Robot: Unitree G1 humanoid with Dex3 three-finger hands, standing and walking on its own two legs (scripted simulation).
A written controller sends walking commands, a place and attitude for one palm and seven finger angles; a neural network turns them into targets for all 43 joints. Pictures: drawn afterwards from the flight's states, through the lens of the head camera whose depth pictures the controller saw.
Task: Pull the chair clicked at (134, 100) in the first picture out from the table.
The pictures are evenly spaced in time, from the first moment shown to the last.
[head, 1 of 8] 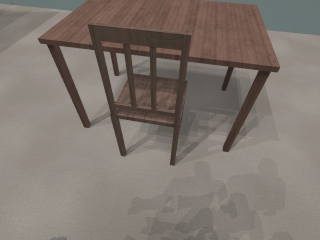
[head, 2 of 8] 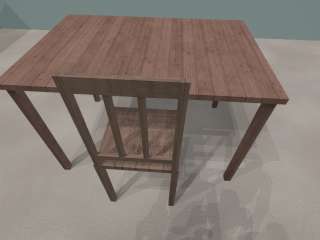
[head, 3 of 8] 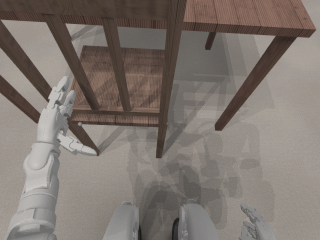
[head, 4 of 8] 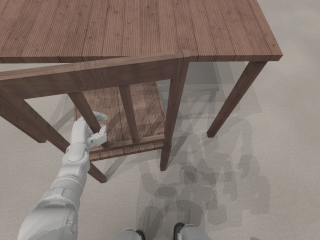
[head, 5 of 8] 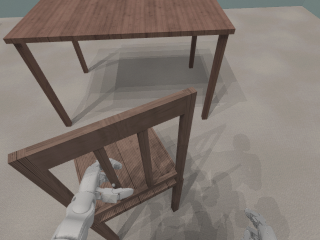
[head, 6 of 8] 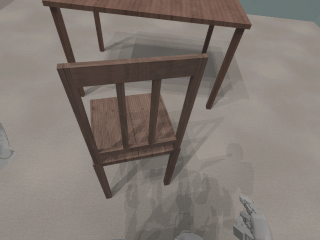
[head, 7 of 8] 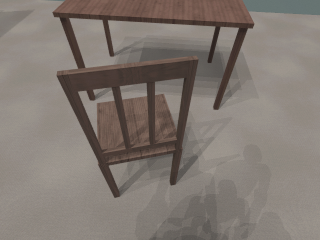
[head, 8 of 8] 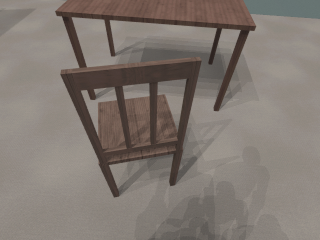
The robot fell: no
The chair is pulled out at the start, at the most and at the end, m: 0.00 0.59 0.58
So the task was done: yes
